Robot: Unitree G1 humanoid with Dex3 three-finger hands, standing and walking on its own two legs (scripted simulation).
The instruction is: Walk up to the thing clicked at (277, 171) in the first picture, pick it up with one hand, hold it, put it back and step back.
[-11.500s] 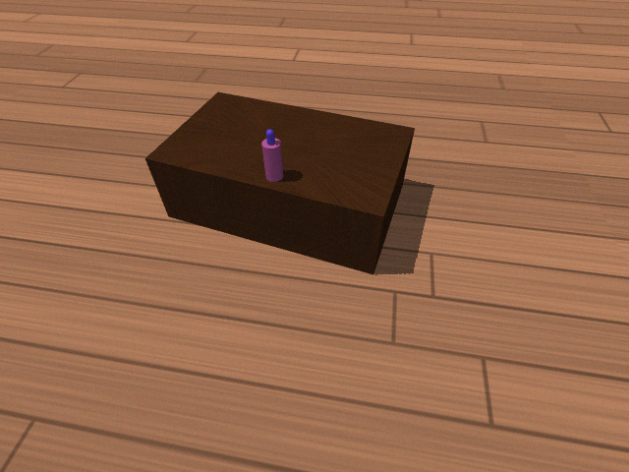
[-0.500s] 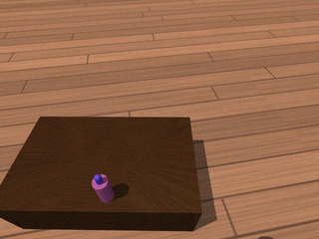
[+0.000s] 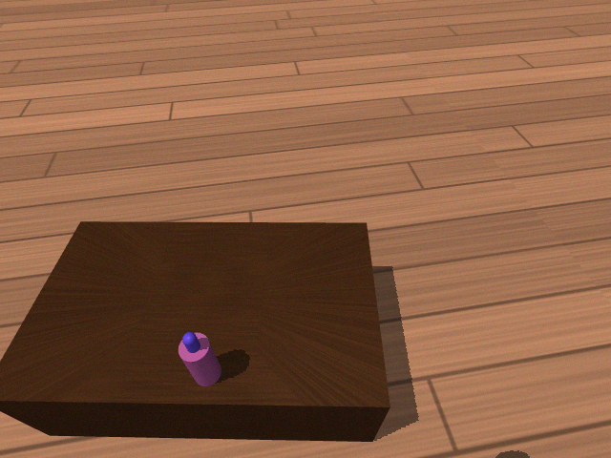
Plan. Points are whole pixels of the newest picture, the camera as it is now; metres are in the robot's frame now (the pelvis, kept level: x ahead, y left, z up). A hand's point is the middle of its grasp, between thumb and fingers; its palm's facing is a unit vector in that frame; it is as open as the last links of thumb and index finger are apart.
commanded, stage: stand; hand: left
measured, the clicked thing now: (198, 355) +0.41 +0.26 -0.35
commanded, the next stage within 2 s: go down in 0.52 s
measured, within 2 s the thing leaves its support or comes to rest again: neither
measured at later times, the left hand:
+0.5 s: hand out of the picture +0.07 +0.25 -0.15, palm faces -0.02 -0.94 -0.35, open 7.4 cm
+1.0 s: hand out of the picture +0.16 +0.27 -0.15, palm faces +0.04 -0.94 -0.35, open 14.3 cm
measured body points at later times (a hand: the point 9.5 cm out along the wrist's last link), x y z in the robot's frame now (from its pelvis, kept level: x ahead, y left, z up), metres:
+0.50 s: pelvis +0.00 +0.00 +0.00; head +0.01 -0.01 +0.45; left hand +0.07 +0.30 -0.13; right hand +0.07 -0.31 -0.13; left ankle -0.02 +0.15 -0.75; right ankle +0.02 -0.13 -0.75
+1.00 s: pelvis +0.00 +0.01 -0.02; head +0.04 +0.00 +0.43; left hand +0.16 +0.32 -0.12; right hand +0.12 -0.25 -0.13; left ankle -0.02 +0.15 -0.75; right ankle +0.02 -0.13 -0.75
